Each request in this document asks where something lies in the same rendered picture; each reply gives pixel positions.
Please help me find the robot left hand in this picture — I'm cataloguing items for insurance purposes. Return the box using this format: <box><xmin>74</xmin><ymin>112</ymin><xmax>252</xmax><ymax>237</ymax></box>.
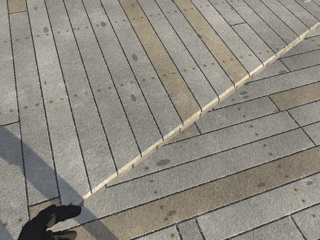
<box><xmin>17</xmin><ymin>204</ymin><xmax>82</xmax><ymax>240</ymax></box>

